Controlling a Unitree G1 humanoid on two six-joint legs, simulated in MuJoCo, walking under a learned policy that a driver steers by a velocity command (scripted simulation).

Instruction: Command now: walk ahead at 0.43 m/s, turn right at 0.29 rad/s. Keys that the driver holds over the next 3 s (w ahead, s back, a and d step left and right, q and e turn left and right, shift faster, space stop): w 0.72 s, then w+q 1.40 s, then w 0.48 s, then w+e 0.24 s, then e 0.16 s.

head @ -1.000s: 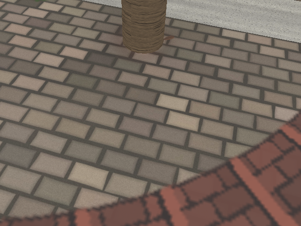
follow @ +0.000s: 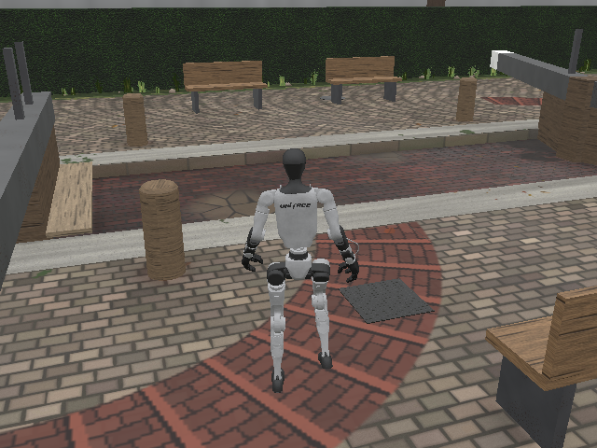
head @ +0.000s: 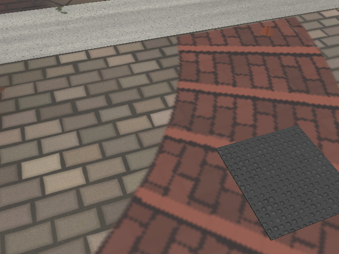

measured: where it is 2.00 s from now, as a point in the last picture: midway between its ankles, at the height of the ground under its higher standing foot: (140, 139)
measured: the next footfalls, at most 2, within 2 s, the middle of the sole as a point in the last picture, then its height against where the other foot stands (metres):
right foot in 0.24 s outside the picture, level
left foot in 0.78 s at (149, 234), level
